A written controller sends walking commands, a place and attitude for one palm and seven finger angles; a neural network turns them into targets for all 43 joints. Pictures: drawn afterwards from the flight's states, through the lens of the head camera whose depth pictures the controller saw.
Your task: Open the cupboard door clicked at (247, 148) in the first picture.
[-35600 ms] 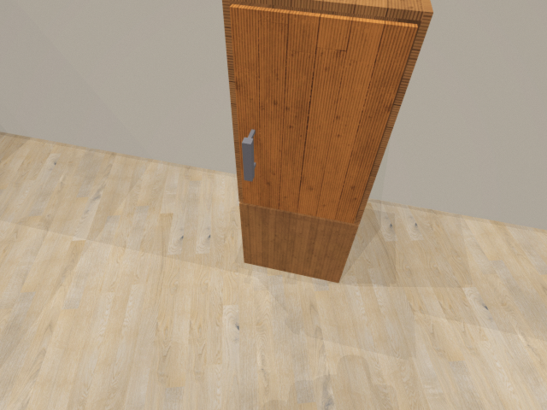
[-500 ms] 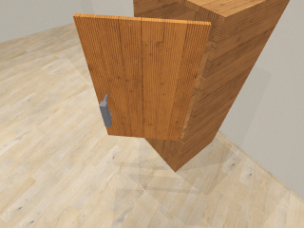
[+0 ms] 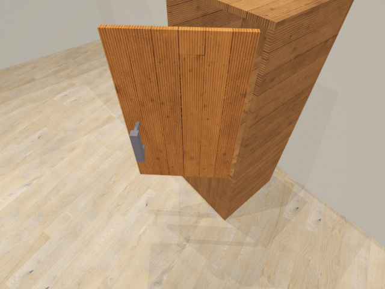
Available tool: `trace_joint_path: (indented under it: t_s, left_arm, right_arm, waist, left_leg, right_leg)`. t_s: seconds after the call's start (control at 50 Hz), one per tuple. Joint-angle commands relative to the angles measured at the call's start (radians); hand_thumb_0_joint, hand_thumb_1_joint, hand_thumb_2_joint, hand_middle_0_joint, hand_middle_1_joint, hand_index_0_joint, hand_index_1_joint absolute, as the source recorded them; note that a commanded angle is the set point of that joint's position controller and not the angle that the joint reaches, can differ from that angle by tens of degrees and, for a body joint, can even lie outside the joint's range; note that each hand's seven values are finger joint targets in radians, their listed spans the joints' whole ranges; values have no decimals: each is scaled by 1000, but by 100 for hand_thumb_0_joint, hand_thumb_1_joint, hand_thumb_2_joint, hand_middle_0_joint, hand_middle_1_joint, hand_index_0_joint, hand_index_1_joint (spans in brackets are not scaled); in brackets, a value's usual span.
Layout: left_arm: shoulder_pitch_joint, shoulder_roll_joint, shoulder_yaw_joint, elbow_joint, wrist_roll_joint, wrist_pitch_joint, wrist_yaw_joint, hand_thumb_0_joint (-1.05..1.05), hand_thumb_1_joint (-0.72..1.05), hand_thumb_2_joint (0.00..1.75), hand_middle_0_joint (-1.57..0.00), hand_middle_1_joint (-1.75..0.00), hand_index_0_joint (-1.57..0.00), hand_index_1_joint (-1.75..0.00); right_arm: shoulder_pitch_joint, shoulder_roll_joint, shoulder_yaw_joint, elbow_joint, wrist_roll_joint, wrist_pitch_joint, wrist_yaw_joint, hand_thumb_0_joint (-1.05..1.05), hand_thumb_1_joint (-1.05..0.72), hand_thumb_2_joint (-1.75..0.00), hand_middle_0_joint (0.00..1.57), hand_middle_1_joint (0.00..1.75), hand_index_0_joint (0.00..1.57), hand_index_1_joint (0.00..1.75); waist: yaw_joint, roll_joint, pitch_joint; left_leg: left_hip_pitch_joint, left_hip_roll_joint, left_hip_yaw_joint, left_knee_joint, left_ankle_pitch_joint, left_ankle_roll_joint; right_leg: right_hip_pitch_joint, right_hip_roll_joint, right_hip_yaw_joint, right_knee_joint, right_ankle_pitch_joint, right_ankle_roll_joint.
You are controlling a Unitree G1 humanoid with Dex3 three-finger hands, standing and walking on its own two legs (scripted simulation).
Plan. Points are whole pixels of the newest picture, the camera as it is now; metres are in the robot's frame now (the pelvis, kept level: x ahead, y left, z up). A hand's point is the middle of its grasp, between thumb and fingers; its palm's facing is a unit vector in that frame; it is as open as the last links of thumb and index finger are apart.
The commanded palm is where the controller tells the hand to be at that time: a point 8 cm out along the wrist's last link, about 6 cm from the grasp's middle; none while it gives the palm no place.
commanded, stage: come to a stop and stand still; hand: left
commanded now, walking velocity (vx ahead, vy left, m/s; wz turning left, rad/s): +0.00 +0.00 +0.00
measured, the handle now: (139, 142) +0.57 +0.21 -0.10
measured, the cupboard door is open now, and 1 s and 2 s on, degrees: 47 47 47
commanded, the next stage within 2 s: look again from close up in 0.30 s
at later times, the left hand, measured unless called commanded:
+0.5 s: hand out of the picture -0.01 +0.18 -0.17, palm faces +0.00 -0.98 -0.21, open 7.4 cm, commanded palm none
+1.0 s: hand out of the picture +0.03 +0.18 -0.17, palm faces +0.00 -0.97 -0.22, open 7.4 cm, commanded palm none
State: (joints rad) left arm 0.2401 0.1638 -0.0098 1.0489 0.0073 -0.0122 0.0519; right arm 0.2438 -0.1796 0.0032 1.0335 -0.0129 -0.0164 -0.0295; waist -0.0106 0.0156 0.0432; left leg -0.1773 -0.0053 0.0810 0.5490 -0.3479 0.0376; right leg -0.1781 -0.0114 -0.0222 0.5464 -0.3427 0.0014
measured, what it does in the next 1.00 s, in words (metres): stands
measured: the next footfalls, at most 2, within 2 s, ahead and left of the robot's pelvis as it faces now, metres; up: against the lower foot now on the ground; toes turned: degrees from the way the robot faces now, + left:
none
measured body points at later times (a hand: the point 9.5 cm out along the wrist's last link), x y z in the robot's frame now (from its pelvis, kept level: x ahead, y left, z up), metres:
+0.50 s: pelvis -0.01 +0.00 +0.01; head +0.02 +0.00 +0.46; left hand -0.01 +0.23 -0.15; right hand -0.01 -0.23 -0.15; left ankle -0.03 +0.09 -0.73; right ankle -0.03 -0.12 -0.73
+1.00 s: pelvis +0.00 -0.01 +0.01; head +0.02 -0.01 +0.46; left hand +0.03 +0.23 -0.15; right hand +0.02 -0.25 -0.15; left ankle -0.03 +0.09 -0.73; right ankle -0.03 -0.12 -0.73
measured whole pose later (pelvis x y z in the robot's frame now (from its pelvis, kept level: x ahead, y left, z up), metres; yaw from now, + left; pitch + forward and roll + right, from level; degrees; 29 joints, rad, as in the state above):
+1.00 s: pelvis +0.00 -0.01 +0.01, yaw +0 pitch -1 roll +1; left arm 0.22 0.20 0.00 1.09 0.01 -0.02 0.03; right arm 0.22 -0.18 0.01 1.13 -0.01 -0.03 -0.03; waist 0.00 -0.02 0.04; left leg -0.14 0.00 0.08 0.43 -0.28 0.02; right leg -0.16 0.00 -0.02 0.46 -0.29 -0.01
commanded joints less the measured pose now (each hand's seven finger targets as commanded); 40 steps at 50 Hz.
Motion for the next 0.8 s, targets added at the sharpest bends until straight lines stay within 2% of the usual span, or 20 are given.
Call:
trace_joint_path:
  t_s: [0.0,0.06,0.12,0.16,0.26,0.38,0.44,0.48,0.54,0.58,0.7,0.78]
  left_arm:
    - [46,108,15,-44,5,0,-10,0,90,90,-20,-30,-20,-30]
    - [49,110,14,-43,6,2,-15,0,90,90,-20,-30,-20,-30]
    - [62,112,15,-38,6,0,-17,0,90,90,-20,-30,-20,-30]
    - [69,113,13,-30,5,-2,-18,0,90,90,-20,-30,-20,-30]
    - [80,115,14,-5,3,-9,-16,0,90,90,-20,-30,-20,-30]
    - [84,110,14,18,3,-10,-13,0,90,90,-20,-30,-20,-30]
    - [84,113,16,24,3,-10,-13,0,90,90,-20,-30,-20,-30]
    - [81,111,17,27,4,-10,-13,0,90,90,-20,-30,-20,-30]
    - [74,117,19,27,4,-11,-13,0,90,90,-20,-30,-20,-30]
    - [70,117,19,25,6,-12,-13,0,90,90,-20,-30,-20,-30]
    - [52,129,23,18,6,-13,-14,0,90,90,-20,-30,-20,-30]
    - [42,134,26,12,7,-15,-15,0,90,90,-20,-30,-20,-30]
  right_arm:
    - [35,-94,-13,-33,-3,-7,3,0,-90,-90,20,30,20,30]
    - [39,-107,-14,-28,-5,-9,6,0,-90,-90,20,30,20,30]
    - [45,-109,-11,-16,-4,-14,5,0,-90,-90,20,30,20,30]
    - [48,-111,-10,-6,-2,-18,4,0,-90,-90,20,30,20,30]
    - [63,-102,-7,26,3,-26,-1,0,-90,-90,20,30,20,30]
    - [67,-89,-7,58,5,-25,-5,0,-90,-90,20,30,20,30]
    - [64,-92,-8,65,4,-27,-6,0,-90,-90,20,30,20,30]
    - [61,-87,-9,69,4,-26,-7,0,-90,-90,20,30,20,30]
    - [54,-92,-11,72,3,-27,-7,0,-90,-90,20,30,20,30]
    - [48,-87,-13,72,4,-26,-7,0,-90,-90,20,30,20,30]
    - [37,-98,-15,70,2,-26,-7,0,-90,-90,20,30,20,30]
    - [28,-101,-17,68,2,-27,-8,0,-90,-90,20,30,20,30]
  waist:
    - [10,1,86]
    - [10,-18,80]
    - [13,-4,49]
    - [14,4,33]
    - [15,-20,-12]
    - [14,-30,5]
    - [14,-8,-6]
    - [14,-24,4]
    - [14,-10,-4]
    - [14,-32,3]
    - [14,-9,-3]
    - [14,-31,-10]
  left_leg:
    - [-79,111,-137,-187,107,20]
    - [-84,108,-147,-222,14,22]
    - [-74,111,-150,-231,30,25]
    - [-59,113,-145,-229,62,25]
    - [-5,111,-121,-192,211,21]
    - [7,115,-111,-184,255,18]
    - [15,115,-109,-185,273,16]
    - [15,116,-107,-183,273,16]
    - [21,116,-104,-184,280,12]
    - [22,116,-103,-179,286,12]
    - [26,117,-105,-183,300,9]
    - [33,119,-105,-183,314,8]
  right_leg:
    - [-57,-60,78,-109,81,-46]
    - [-67,-57,82,-121,32,-44]
    - [-46,-60,79,-116,63,-43]
    - [-41,-65,79,-115,93,-43]
    - [-18,-81,85,-113,196,-40]
    - [-17,-83,83,-118,241,-40]
    - [-14,-86,84,-115,252,-39]
    - [-14,-86,83,-119,261,-40]
    - [-14,-89,88,-120,274,-41]
    - [-15,-89,88,-122,293,-42]
    - [-11,-91,91,-127,301,-43]
    - [-1,-93,89,-131,328,-43]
